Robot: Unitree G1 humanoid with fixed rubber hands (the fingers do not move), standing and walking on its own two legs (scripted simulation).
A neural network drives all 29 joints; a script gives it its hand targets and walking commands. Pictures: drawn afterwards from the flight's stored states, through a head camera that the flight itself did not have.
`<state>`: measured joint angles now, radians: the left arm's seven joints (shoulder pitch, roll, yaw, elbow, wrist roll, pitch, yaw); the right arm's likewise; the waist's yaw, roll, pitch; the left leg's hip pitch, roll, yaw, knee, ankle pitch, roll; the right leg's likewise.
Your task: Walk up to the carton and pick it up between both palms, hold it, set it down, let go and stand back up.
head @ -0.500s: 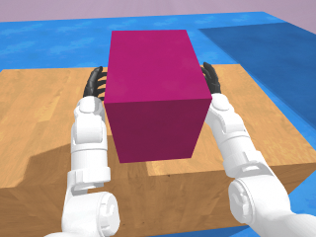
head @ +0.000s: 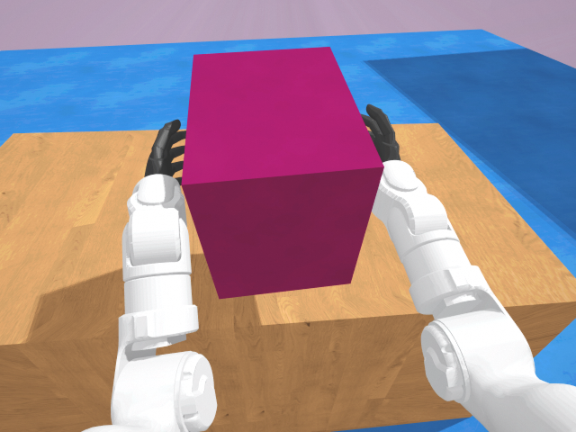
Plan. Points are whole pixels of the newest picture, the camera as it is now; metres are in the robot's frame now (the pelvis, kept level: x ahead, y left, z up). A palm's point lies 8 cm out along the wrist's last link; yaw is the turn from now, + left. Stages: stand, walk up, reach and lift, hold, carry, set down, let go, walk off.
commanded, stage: hold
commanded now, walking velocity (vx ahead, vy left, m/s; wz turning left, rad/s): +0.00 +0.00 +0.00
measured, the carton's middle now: (274, 172) +0.41 +0.00 +0.18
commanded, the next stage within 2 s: none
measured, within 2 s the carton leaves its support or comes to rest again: neither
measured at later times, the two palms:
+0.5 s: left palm (159, 171) +0.36 +0.15 +0.22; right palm (385, 153) +0.37 -0.14 +0.23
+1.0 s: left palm (161, 173) +0.36 +0.15 +0.22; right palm (385, 156) +0.37 -0.14 +0.22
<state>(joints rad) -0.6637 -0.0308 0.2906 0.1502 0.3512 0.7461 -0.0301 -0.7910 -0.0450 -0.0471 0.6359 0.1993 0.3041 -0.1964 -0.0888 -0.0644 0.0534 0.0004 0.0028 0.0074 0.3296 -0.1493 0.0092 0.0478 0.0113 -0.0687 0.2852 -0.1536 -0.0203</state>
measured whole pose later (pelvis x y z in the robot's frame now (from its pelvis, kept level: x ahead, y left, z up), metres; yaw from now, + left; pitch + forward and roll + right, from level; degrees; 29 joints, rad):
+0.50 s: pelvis +0.00 +0.00 +0.00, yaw +0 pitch -10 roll -1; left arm -0.70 -0.02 0.31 0.14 0.36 0.79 -0.05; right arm -0.83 -0.04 -0.06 0.61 0.21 0.37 -0.21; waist -0.09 -0.06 0.04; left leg -0.01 0.00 0.00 0.33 -0.15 0.01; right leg 0.04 0.01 -0.07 0.29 -0.15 -0.02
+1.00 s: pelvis +0.01 -0.01 +0.00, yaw +0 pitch -11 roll +0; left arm -0.66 -0.03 0.31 0.09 0.37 0.81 -0.07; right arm -0.79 -0.04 -0.03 0.56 0.23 0.39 -0.24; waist -0.10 -0.06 0.05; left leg 0.03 0.01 0.00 0.32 -0.16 0.00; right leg 0.07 0.02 -0.07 0.29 -0.17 -0.03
